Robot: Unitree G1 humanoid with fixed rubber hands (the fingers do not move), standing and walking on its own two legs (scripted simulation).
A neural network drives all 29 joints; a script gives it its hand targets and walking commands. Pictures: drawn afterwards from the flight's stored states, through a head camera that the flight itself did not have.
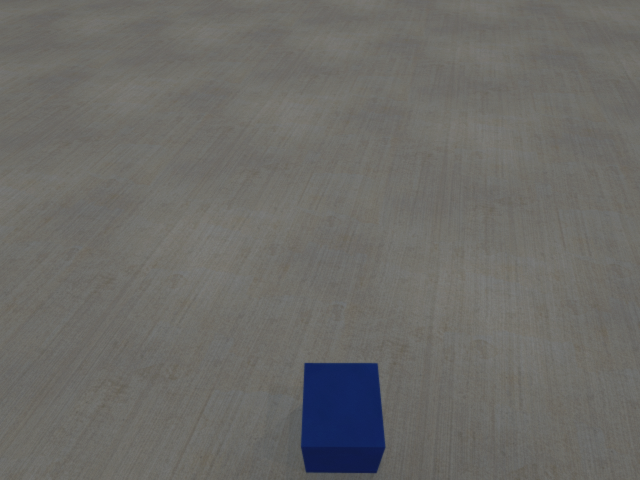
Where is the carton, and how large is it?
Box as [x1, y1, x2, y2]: [301, 363, 384, 472]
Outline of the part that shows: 305,363 301,448 306,471 376,472 384,449 377,363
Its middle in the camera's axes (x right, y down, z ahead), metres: +0.06 +0.50 +1.08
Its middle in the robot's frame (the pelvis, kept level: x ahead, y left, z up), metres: +0.43 -0.03 -0.66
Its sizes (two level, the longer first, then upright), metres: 0.210 0.200 0.250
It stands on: the floor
